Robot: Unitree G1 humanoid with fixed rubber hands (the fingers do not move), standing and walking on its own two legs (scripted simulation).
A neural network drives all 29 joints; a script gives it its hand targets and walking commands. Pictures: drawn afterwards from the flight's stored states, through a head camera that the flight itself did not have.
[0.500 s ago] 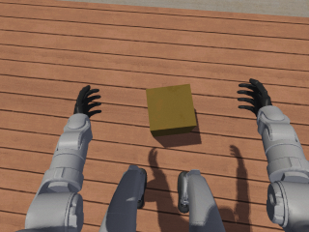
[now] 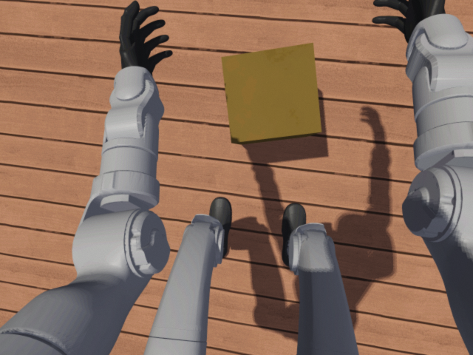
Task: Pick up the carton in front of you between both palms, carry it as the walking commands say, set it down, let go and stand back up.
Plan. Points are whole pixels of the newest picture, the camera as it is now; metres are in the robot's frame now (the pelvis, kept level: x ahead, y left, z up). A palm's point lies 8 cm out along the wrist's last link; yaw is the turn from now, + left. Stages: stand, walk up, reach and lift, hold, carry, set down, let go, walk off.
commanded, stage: reach and lift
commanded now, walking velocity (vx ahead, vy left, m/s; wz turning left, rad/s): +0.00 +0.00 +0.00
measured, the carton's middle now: (270, 102) +0.51 +0.00 -0.52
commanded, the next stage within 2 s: none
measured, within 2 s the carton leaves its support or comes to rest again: leaves its support in 1.60 s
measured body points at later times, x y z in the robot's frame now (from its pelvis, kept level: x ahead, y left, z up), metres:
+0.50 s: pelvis -0.04 +0.02 -0.21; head +0.32 -0.01 +0.05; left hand +0.49 +0.20 -0.37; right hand +0.54 -0.19 -0.37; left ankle +0.07 +0.15 -0.61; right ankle +0.07 -0.10 -0.61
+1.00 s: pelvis -0.04 +0.01 -0.27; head +0.33 -0.01 -0.04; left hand +0.50 +0.19 -0.45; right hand +0.54 -0.17 -0.46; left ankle +0.07 +0.15 -0.61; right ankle +0.07 -0.10 -0.61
